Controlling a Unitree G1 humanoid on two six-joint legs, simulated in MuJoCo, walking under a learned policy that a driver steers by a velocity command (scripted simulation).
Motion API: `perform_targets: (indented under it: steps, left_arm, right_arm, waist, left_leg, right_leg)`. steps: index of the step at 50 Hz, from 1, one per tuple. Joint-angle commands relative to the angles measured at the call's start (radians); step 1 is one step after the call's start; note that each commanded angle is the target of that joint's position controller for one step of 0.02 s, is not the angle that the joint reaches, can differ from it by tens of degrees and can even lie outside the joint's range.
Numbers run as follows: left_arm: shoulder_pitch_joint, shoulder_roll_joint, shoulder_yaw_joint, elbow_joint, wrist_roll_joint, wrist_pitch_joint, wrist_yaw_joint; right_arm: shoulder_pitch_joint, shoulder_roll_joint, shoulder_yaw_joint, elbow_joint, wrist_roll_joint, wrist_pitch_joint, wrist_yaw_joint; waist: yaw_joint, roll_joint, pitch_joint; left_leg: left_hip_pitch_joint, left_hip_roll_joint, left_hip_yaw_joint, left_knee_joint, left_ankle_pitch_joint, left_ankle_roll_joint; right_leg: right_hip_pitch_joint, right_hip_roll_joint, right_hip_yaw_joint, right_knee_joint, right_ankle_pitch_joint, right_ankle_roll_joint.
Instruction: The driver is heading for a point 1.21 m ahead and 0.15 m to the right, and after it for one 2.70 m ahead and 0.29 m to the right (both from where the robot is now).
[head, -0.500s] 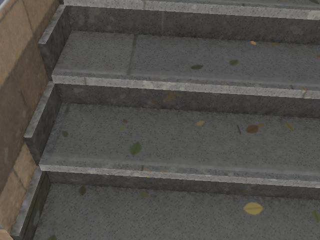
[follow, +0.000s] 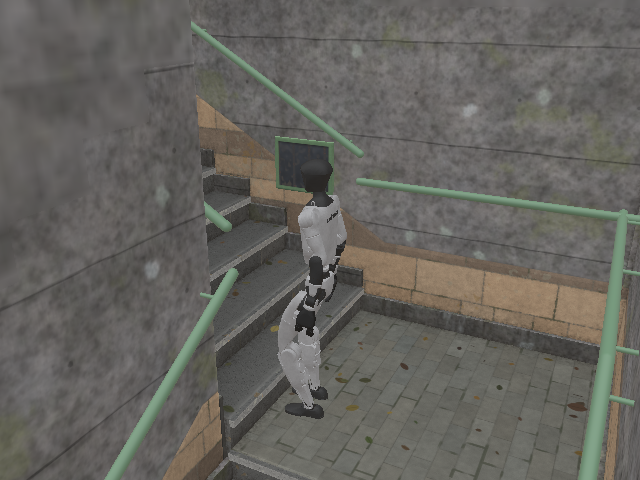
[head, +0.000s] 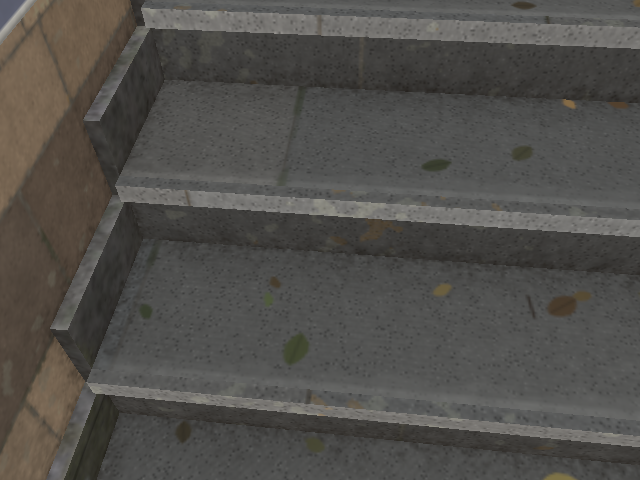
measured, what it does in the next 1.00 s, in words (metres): climbs: left foot, then right foot 0.17 m higher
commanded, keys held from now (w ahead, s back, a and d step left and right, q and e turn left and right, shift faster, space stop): shift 0.12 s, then w+shift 0.88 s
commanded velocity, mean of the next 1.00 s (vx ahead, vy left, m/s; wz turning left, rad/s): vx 0.67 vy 0.00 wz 0.00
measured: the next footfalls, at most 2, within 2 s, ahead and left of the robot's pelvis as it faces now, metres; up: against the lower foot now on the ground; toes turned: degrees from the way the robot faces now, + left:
left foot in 0.04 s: +0.05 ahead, +0.10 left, +0.00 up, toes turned +1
right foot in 0.62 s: +0.30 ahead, -0.22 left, +0.17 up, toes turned -6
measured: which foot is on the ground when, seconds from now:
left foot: up 0.00-0.02, down 0.04-0.64, up 0.66-1.00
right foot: down 0.00-0.20, up 0.22-0.60, down 0.62-1.00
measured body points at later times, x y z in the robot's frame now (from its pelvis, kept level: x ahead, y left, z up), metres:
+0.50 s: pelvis +0.07 -0.03 +0.01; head +0.10 -0.05 +0.46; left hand +0.27 +0.17 -0.08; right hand -0.02 -0.26 -0.14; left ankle +0.01 +0.10 -0.74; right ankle +0.12 -0.17 -0.43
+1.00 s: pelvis +0.36 -0.17 +0.17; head +0.37 -0.19 +0.62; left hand +0.22 +0.03 +0.04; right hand +0.61 -0.29 +0.11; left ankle +0.47 -0.04 -0.24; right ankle +0.26 -0.21 -0.57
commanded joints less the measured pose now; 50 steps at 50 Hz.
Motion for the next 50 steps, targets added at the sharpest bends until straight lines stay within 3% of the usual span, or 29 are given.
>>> perform_targets:
  steps: [1, 3, 5, 7, 10, 11, 13, 16, 17, 18, 21, 23, 26, 27, 28, 29, 30, 31, 32, 33, 34, 36, 38, 39, 40, 43, 45, 47, 50]
  left_arm:
    - [0.038, 0.093, 0.017, -0.039, -0.016, 0.027, 0.001]
    - [0.154, 0.039, 0.012, -0.017, -0.03, 0.048, -0.014]
    - [0.085, 0.042, 0.008, -0.004, -0.002, 0.065, -0.006]
    - [0.057, 0.047, 0.012, -0.009, 0.003, 0.073, -0.006]
    - [0.0, 0.087, 0.028, -0.059, -0.002, 0.064, -0.017]
    - [-0.045, 0.173, 0.058, -0.087, -0.037, 0.049, -0.006]
    - [-0.049, 0.122, 0.055, -0.102, -0.037, 0.021, -0.016]
    - [-0.161, 0.023, 0.037, -0.178, -0.066, -0.016, -0.047]
    - [-0.195, 0.007, 0.037, -0.235, 0.039, -0.016, -0.047]
    - [-0.257, 0.007, 0.035, -0.278, 0.043, -0.015, -0.046]
    - [-0.381, -0.03, 0.008, -0.439, 0.043, 0.015, -0.047]
    - [-0.466, -0.027, -0.005, -0.541, 0.016, 0.031, -0.024]
    - [-0.585, 0.006, -0.029, -0.671, 0.003, 0.044, -0.028]
    - [-0.497, -0.021, -0.04, -0.666, 0.016, 0.062, -0.048]
    - [-0.393, 0.004, -0.03, -0.598, -0.011, 0.07, -0.05]
    - [-0.216, 0.037, -0.008, -0.553, -0.019, 0.077, -0.039]
    - [-0.037, 0.115, 0.034, -0.487, -0.003, 0.082, -0.03]
    - [0.143, 0.156, 0.063, -0.449, 0.013, 0.086, -0.025]
    - [0.222, 0.248, 0.089, -0.403, 0.038, 0.075, -0.035]
    - [0.262, 0.37, 0.121, -0.333, 0.03, 0.072, -0.018]
    - [0.125, 0.349, 0.121, -0.358, -0.012, 0.069, -0.004]
    - [-0.092, 0.19, 0.083, -0.311, 0.017, 0.059, -0.018]
    - [-0.059, 0.047, 0.06, -0.201, 0.029, 0.014, -0.057]
    - [-0.027, 0.014, 0.051, -0.147, 0.025, -0.005, -0.072]
    - [0.017, 0.01, 0.053, -0.095, 0.02, -0.019, -0.081]
    - [0.014, 0.042, 0.05, -0.074, 0.01, -0.049, -0.078]
    - [0.112, 0.084, 0.044, -0.042, 0.012, -0.072, -0.073]
    - [0.21, 0.098, 0.044, 0.009, 0.011, -0.08, -0.076]
    - [0.337, 0.053, 0.029, 0.057, -0.01, -0.061, -0.045]
  right_arm:
    - [0.165, 0.048, 0.042, 0.027, -0.018, 0.002, -0.011]
    - [0.112, -0.008, 0.05, 0.004, -0.037, -0.016, -0.004]
    - [0.1, 0.014, 0.058, -0.011, -0.021, -0.046, 0.019]
    - [0.134, 0.008, 0.058, -0.01, -0.009, -0.063, 0.015]
    - [0.163, -0.129, 0.006, -0.057, -0.004, -0.049, 0.014]
    - [0.12, -0.257, -0.045, -0.072, 0.035, -0.063, 0.002]
    - [0.103, -0.221, -0.055, -0.086, 0.025, -0.088, -0.006]
    - [0.27, -0.145, -0.033, -0.012, 0.002, -0.108, 0.016]
    - [0.344, -0.173, -0.06, 0.045, -0.049, -0.109, 0.022]
    - [0.366, -0.142, -0.054, 0.064, -0.057, -0.114, 0.024]
    - [0.377, -0.124, -0.044, 0.089, -0.042, -0.137, -0.001]
    - [0.364, -0.155, -0.048, 0.098, -0.04, -0.159, 0.009]
    - [0.248, -0.18, -0.035, 0.094, 0.003, -0.166, 0.017]
    - [0.17, -0.199, -0.039, 0.049, 0.021, -0.158, 0.014]
    - [0.053, -0.194, -0.035, -0.01, 0.052, -0.16, 0.031]
    - [0.08, -0.255, -0.041, -0.027, 0.066, -0.176, 0.053]
    - [0.087, -0.322, -0.058, -0.032, 0.07, -0.184, 0.063]
    - [0.058, -0.391, -0.092, -0.039, 0.067, -0.174, 0.071]
    - [0.03, -0.361, -0.098, -0.061, 0.041, -0.166, 0.085]
    - [-0.006, -0.154, -0.066, -0.171, 0.02, -0.174, 0.131]
    - [-0.018, -0.033, -0.048, -0.225, -0.061, -0.175, 0.125]
    - [-0.006, 0.043, -0.021, -0.284, -0.067, -0.164, 0.108]
    - [0.051, 0.094, 0.002, -0.295, -0.071, -0.146, 0.091]
    - [0.025, 0.098, 0.006, -0.305, -0.045, -0.123, 0.085]
    - [-0.013, 0.144, 0.026, -0.332, -0.045, -0.107, 0.069]
    - [-0.161, 0.085, 0.024, -0.373, -0.002, -0.082, 0.06]
    - [-0.228, 0.105, 0.03, -0.374, 0.017, -0.082, 0.046]
    - [-0.326, 0.144, 0.049, -0.421, 0.018, -0.082, 0.032]
    - [-0.508, 0.112, 0.07, -0.489, 0.001, -0.085, 0.054]
  waist:
    - [-0.02, -0.064, -0.044]
    - [0.068, 0.067, 0.015]
    - [0.023, 0.051, 0.11]
    - [0.019, 0.075, 0.063]
    - [-0.014, 0.171, 0.13]
    - [-0.013, 0.199, 0.141]
    - [-0.008, 0.148, 0.118]
    - [-0.082, 0.049, 0.05]
    - [-0.07, 0.004, -0.021]
    - [-0.09, -0.009, -0.014]
    - [-0.087, -0.001, 0.049]
    - [-0.077, 0.054, 0.079]
    - [-0.022, 0.051, 0.11]
    - [0.027, 0.025, 0.032]
    - [0.07, -0.041, -0.005]
    - [0.117, 0.112, -0.143]
    - [0.202, 0.105, -0.28]
    - [0.304, 0.156, -0.403]
    - [0.314, 0.046, -0.413]
    - [0.245, -0.485, -0.359]
    - [0.154, -0.433, -0.276]
    - [-0.033, -0.086, -0.023]
    - [-0.111, -0.089, -0.061]
    - [-0.112, -0.112, -0.051]
    - [-0.115, -0.112, -0.017]
    - [-0.092, -0.002, 0.062]
    - [-0.045, -0.045, 0.04]
    - [-0.025, -0.086, 0.064]
    - [0.038, -0.06, 0.061]
  left_leg:
    - [0.21, 0.029, -0.031, -0.316, 0.123, 0.018]
    - [0.12, 0.153, -0.156, -0.32, 0.191, 0.072]
    - [-0.026, 0.127, -0.157, -0.38, 0.013, 0.069]
    - [0.015, 0.1, -0.151, -0.398, -0.033, 0.081]
    - [-0.003, 0.178, -0.344, -0.515, -0.588, 0.211]
    - [-0.008, 0.255, -0.452, -0.602, -0.682, 0.258]
    - [0.046, 0.374, -0.571, -0.651, -0.482, 0.34]
    - [0.442, 0.363, -0.48, -0.513, -0.197, 0.344]
    - [0.491, 0.32, -0.403, -0.494, -0.297, 0.317]
    - [0.515, 0.301, -0.379, -0.503, -0.271, 0.295]
    - [0.416, 0.318, -0.357, -0.536, -0.342, 0.252]
    - [0.364, 0.347, -0.322, -0.568, -0.395, 0.227]
    - [0.058, 0.294, -0.172, -0.78, -0.407, 0.187]
    - [-0.157, 0.266, -0.083, -0.918, -0.161, 0.208]
    - [-0.347, 0.179, 0.029, -0.953, 0.101, 0.233]
    - [-0.256, 0.22, 0.064, -0.806, 0.872, 0.27]
    - [-0.027, 0.237, 0.089, -0.511, 1.509, 0.255]
    - [0.155, 0.263, 0.052, -0.163, 1.644, 0.222]
    - [0.136, 0.224, -0.019, 0.183, 1.387, 0.196]
    - [-0.327, -0.039, -0.097, 0.6, 0.247, 0.148]
    - [-0.483, -0.094, -0.394, 1.012, 0.164, 0.18]
    - [-0.652, -0.04, -0.272, 1.231, 0.345, 0.168]
    - [-0.698, -0.021, -0.249, 1.394, 0.396, 0.195]
    - [-0.756, -0.028, -0.241, 1.457, 0.348, 0.2]
    - [-0.86, -0.024, -0.249, 1.494, 0.314, 0.206]
    - [-0.857, -0.061, -0.19, 1.304, 0.364, 0.155]
    - [-0.996, -0.096, -0.105, 1.5, 0.25, 0.161]
    - [-1.187, -0.09, -0.086, 1.594, 0.102, 0.19]
    - [-1.091, -0.033, 0.088, 1.241, 0.076, 0.182]
  right_leg:
    - [-0.015, -0.221, 0.227, -0.091, 0.077, -0.059]
    - [0.004, -0.167, 0.214, -0.162, -0.147, -0.008]
    - [0.088, -0.155, 0.184, -0.132, -0.09, 0.003]
    - [0.112, -0.15, 0.178, -0.119, -0.116, -0.007]
    - [-0.099, -0.023, 0.045, 0.089, -0.417, -0.066]
    - [-0.169, -0.02, 0.035, 0.196, -0.398, -0.047]
    - [-0.296, -0.077, 0.076, 0.558, -0.282, -0.02]
    - [-0.948, -0.068, 0.135, 1.537, -0.352, 0.011]
    - [-0.986, -0.108, 0.14, 1.465, -0.337, -0.016]
    - [-1.063, -0.104, 0.112, 1.544, -0.363, -0.012]
    - [-1.243, -0.143, 0.151, 1.693, -0.433, -0.008]
    - [-1.355, -0.157, 0.187, 1.773, -0.506, -0.02]
    - [-1.091, -0.205, 0.092, 1.383, -0.45, -0.003]
    - [-0.656, -0.222, 0.045, 1.172, -0.287, -0.018]
    - [-0.29, -0.159, -0.056, 0.966, -0.212, -0.03]
    - [-0.023, -0.076, -0.105, 1.033, -0.3, -0.035]
    - [0.032, -0.015, -0.091, 0.983, -0.348, -0.054]
    - [0.067, 0.033, -0.048, 0.766, -0.407, -0.056]
    - [0.083, 0.024, 0.134, 0.538, -0.514, -0.045]
    - [0.166, -0.239, 0.842, -0.06, -1.031, -0.077]
    - [0.037, -0.319, 1.192, -0.267, -1.331, 0.008]
    - [-0.207, -0.321, 0.965, -0.124, -0.988, 0.071]
    - [-0.228, -0.264, 0.632, -0.015, -0.607, 0.082]
    - [-0.217, -0.242, 0.514, -0.01, -0.514, 0.074]
    - [-0.189, -0.229, 0.432, -0.015, -0.429, 0.086]
    - [-0.306, -0.192, 0.265, -0.111, -0.285, 0.091]
    - [-0.17, -0.214, 0.254, -0.176, -0.215, 0.048]
    - [-0.013, -0.217, 0.239, -0.195, -0.21, 0.038]
    - [0.037, -0.197, 0.2, -0.33, -0.041, 0.031]
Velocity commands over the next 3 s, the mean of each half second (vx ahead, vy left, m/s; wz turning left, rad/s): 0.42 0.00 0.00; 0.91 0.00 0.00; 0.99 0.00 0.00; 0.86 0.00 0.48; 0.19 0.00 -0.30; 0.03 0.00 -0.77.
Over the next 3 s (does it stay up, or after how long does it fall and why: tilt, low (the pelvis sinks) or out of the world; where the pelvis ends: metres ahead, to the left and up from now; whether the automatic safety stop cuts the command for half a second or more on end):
stays up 1.43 -0.17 0.85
